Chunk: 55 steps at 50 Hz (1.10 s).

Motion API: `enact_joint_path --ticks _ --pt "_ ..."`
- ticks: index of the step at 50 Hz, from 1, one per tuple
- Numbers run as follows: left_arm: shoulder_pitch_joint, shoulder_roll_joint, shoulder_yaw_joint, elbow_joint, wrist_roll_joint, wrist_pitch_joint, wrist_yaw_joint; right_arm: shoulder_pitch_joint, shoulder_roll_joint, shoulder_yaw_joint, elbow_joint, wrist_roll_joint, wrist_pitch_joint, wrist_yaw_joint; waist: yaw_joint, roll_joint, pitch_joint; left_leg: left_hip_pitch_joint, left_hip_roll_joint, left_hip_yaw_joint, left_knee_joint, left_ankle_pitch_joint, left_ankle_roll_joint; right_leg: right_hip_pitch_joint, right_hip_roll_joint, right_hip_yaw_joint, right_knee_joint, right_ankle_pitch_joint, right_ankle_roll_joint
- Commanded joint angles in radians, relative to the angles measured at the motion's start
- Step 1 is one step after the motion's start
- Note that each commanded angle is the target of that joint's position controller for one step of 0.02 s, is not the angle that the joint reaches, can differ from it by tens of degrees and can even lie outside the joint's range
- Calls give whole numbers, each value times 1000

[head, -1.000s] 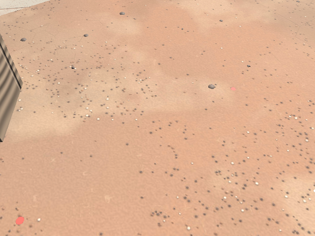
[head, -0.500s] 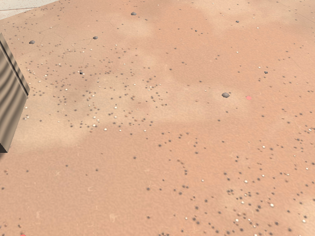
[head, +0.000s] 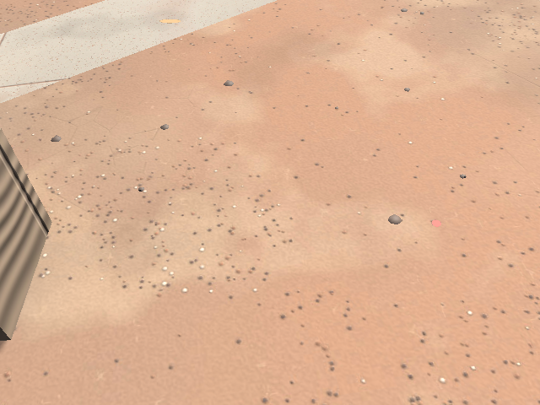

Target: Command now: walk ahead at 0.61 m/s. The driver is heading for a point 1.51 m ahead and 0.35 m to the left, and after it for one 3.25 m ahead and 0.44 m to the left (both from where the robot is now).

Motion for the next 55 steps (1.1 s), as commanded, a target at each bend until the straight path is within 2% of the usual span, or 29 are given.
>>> enact_joint_path --ticks 1,2,3,6,12,16,18,19,20,21,22,23,24,25,26,28,30,32,37,39,42,44,45,46,47,48,50,52,55 --pt "92 127 28 -4 11 -6 -14 -155 20 16 -147 -100 -7 37 -5 -331 194 -558 46 -124 376 -41 19 136 -376 629 -451 -648 -138" --pt "5 117 29 -45 8 -11 -28 -152 -30 2 -147 -105 -1 53 -45 -246 223 -516 66 -150 411 54 5 72 -334 562 -453 -540 -113" --pt "-12 123 33 -57 2 -22 -38 -138 -53 -7 -137 -107 1 63 -53 -182 186 -462 64 -129 434 117 -16 68 -279 453 -437 -388 -87" --pt "74 115 35 -47 -9 -45 -43 -119 -37 -5 -128 -105 11 75 -35 -130 113 -387 96 -42 468 191 -54 104 -207 295 -426 -207 -67" --pt "200 137 48 -35 -2 -57 -38 -288 -23 0 -191 -82 10 76 52 -169 165 -403 128 17 248 185 -68 253 -233 235 -462 -118 -91" --pt "211 146 53 -25 5 -57 -35 -348 -32 -2 -231 -79 0 84 74 -197 212 -310 129 51 90 116 -23 293 -258 171 -460 -47 -91" --pt "203 151 55 -14 5 -50 -35 -334 -34 -3 -241 -88 -5 84 59 -209 232 -213 114 77 22 35 14 282 -269 135 -430 58 -95" --pt "183 163 57 -12 5 -45 -36 -286 -40 -6 -236 -92 -7 81 27 -217 220 -118 87 101 -1 -22 36 260 -273 111 -372 216 -97" --pt "148 178 60 -14 5 -42 -38 -144 -53 -17 -199 -91 -14 72 -51 -201 162 64 43 122 -19 -32 55 215 -259 66 -211 477 -94" --pt "113 174 57 -22 6 -41 -41 103 -86 -37 -113 -91 -24 56 -161 -126 29 366 13 122 -23 -14 73 109 -199 -5 67 661 -75" --pt "79 149 47 -52 11 -39 -42 355 -177 -63 -55 -107 -39 36 -275 32 -136 686 192 -100 -52 -291 91 -145 -128 -34 458 426 -58" --pt "84 11 20 -119 -23 -59 -56 424 -301 -81 -35 -114 -48 33 -232 380 -207 849 430 -659 -314 -753 137 -505 63 56 782 -221 -35" --pt "-10 84 36 -125 -22 -70 -54 299 -219 -61 -54 -111 -48 35 -198 194 -89 700 423 -757 -392 -692 115 -605 39 194 900 -111 -71" --pt "-50 109 44 -140 -22 -74 -59 217 -158 -44 -59 -109 -50 39 -140 81 7 598 401 -583 -339 -539 101 -627 -36 159 910 6 -84" --pt "-45 98 39 -128 -16 -74 -67 169 -106 -32 -60 -99 -55 46 -99 6 32 485 352 -466 -352 -399 96 -561 -81 134 851 96 -76" --pt "-27 49 27 -125 20 -45 -85 130 -33 -6 -49 -82 -66 42 -34 51 78 337 277 -322 -400 -272 84 -480 -123 112 789 157 -44" --pt "-84 33 21 -154 20 -18 -100 178 -9 5 -16 -67 -80 36 -21 37 141 302 244 -248 -440 -156 88 -529 -133 85 777 195 -18" --pt "-193 39 13 -198 19 -7 -105 238 -23 6 6 -63 -90 34 -34 6 198 300 228 -186 -473 0 94 -608 -137 48 710 254 2" --pt "-444 26 -22 -301 3 -13 -113 341 -28 23 39 -54 -109 23 -65 -10 267 263 191 -42 -564 510 84 -436 -59 -76 261 429 -4" --pt "-478 34 -28 -310 -7 -14 -108 374 -56 26 59 -49 -112 15 -66 -9 255 370 205 -6 -571 770 66 -358 -9 -111 154 463 -34" --pt "-370 104 -10 -289 -10 -11 -80 367 -129 15 69 -68 -96 -2 6 64 118 572 245 22 -344 1317 43 -210 103 -133 125 335 -75" --pt "-50 179 24 -202 -11 -9 -53 316 -168 1 69 -94 -65 -18 158 103 -45 562 269 22 78 1356 49 86 124 -80 93 212 -111" --pt "139 218 47 -151 3 -4 -36 260 -161 -3 57 -96 -58 -16 251 87 -115 415 227 35 387 1159 62 312 59 -24 53 137 -140" --pt "235 285 64 -128 20 0 -25 246 -40 19 24 -102 -69 -1 213 -111 -173 142 91 14 781 253 85 505 -176 247 104 -83 -152" --pt "152 279 69 -133 33 -3 -41 390 37 31 -12 -22 -88 24 49 -338 -261 -246 -50 -142 1030 -228 66 694 -357 874 -138 -279 -286" --pt "33 198 62 -146 15 -10 -54 258 -50 22 -31 -36 -90 11 46 -127 -88 -338 53 -154 984 -95 98 550 -305 777 -236 -314 -244" --pt "-43 90 36 -126 18 -30 -61 158 -36 23 -52 -53 -84 19 -21 43 88 -275 120 -141 869 -8 94 243 -244 525 -285 -112 -204" --pt "-36 63 19 -95 7 -49 -50 170 18 38 -59 -88 -52 43 -93 7 130 -189 167 -145 780 -8 62 54 -170 377 -333 -80 -157" --pt "16 101 19 -71 -16 -76 -52 23 12 46 -126 -99 -32 62 -93 -31 216 -276 212 -78 632 76 18 -27 -114 245 -415 46 -140"
Velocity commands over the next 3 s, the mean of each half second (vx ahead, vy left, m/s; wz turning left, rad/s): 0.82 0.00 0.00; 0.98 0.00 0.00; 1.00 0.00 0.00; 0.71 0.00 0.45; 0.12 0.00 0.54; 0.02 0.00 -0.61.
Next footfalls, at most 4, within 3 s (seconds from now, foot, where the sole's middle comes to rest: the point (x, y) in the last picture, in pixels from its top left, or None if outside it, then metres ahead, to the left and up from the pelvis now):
0.42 left None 0.30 0.18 -0.77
0.90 right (280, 333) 0.76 0.09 -0.77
1.36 left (233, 213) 1.22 0.26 -0.77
1.80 right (281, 128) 1.68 0.11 -0.77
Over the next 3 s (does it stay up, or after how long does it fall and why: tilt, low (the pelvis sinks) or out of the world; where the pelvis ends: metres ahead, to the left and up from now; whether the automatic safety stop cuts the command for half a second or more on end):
stays up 1.73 0.22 0.01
